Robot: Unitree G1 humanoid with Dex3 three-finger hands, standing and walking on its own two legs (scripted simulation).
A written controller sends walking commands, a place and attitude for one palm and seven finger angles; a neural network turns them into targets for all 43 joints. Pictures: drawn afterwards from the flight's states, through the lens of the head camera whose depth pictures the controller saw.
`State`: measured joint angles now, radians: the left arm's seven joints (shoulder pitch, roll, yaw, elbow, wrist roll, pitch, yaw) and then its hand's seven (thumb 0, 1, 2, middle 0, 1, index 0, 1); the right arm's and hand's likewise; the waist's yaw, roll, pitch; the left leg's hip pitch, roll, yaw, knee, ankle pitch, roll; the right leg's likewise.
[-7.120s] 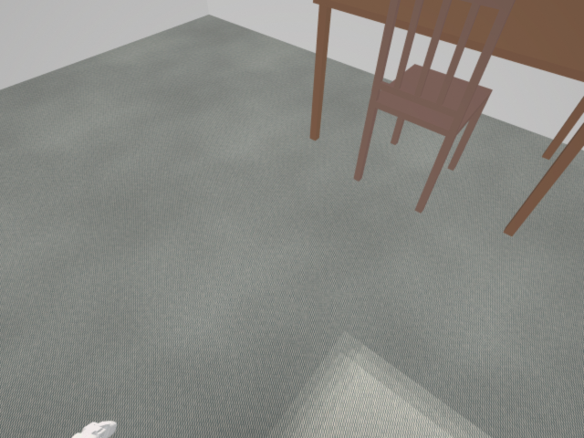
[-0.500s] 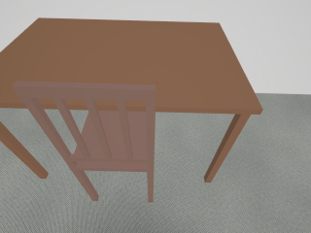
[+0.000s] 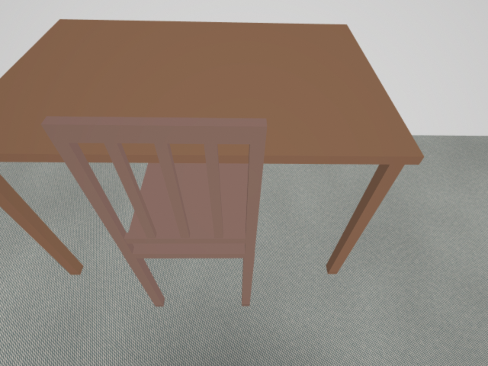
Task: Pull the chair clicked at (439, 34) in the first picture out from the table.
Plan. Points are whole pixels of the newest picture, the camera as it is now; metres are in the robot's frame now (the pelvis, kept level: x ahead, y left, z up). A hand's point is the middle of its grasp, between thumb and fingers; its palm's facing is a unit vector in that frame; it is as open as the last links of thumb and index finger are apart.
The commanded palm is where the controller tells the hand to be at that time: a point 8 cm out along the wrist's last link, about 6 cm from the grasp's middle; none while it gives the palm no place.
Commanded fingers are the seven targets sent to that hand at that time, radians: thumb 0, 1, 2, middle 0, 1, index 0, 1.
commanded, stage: look again from close up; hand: left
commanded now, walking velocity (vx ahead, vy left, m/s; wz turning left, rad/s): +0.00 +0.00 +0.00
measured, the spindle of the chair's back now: (175, 196) +0.46 +0.19 -0.05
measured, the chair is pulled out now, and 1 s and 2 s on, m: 0.00 0.00 0.00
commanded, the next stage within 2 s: raise the hand toward the chair's back in 0.28 s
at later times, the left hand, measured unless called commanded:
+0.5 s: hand out of the picture +0.11 +0.17 -0.11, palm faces +0.21 -0.95 -0.22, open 7.4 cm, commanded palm +0.11 +0.21 -0.06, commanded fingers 0.00 0.74 0.83 -0.18 -0.27 -0.18 -0.27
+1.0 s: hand (158, 358) +0.15 +0.15 -0.05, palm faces +0.09 -0.99 -0.08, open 11.0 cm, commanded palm +0.13 +0.20 -0.05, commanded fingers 0.00 0.15 0.58 -0.13 -0.18 -0.13 -0.18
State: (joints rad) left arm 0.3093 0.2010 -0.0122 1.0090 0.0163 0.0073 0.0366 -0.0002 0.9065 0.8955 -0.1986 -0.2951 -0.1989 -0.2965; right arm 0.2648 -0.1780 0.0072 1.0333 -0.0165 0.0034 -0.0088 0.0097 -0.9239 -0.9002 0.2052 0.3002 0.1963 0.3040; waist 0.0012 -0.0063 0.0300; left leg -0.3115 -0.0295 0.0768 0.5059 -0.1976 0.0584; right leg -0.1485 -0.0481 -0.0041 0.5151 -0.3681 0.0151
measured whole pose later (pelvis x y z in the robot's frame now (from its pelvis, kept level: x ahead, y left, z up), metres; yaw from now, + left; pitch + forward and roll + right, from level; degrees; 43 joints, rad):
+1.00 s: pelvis -0.05 -0.07 -0.12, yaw +2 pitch +15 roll -2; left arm 0.41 0.22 0.20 0.00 -0.32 -0.51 -0.34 0.01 0.37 0.67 -0.14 -0.21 -0.14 -0.21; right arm 0.16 -0.23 -0.02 0.62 0.01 -0.29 -0.08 0.01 -0.90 -0.90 0.20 0.30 0.20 0.30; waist 0.07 0.04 -0.13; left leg -1.12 0.05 -0.08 1.28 -0.43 -0.04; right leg -0.90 0.04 -0.13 1.31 -0.68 -0.07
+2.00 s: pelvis -0.04 -0.03 -0.09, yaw +1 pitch +15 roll -4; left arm 0.30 0.27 0.21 -0.01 -0.28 -0.34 -0.22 -0.01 -0.50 0.30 -0.06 -0.08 -0.06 -0.08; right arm 0.21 -0.23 0.02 0.61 0.00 -0.26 -0.07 0.02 -0.90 -0.90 0.21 0.30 0.20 0.30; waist 0.01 0.05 -0.12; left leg -1.01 0.05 -0.04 1.15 -0.40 0.01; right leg -0.79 0.03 -0.09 1.14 -0.60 -0.02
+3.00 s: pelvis -0.04 -0.04 -0.10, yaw +0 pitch +16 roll -3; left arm 0.16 0.24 0.17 0.12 -0.25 -0.37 -0.19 -0.01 -0.50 0.30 -0.06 -0.08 -0.06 -0.08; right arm 0.20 -0.24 0.01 0.62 -0.01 -0.27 -0.06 0.02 -0.90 -0.90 0.21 0.30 0.20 0.30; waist 0.00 0.05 -0.13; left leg -1.06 0.05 -0.03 1.18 -0.41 0.00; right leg -0.86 0.03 -0.08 1.19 -0.62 -0.03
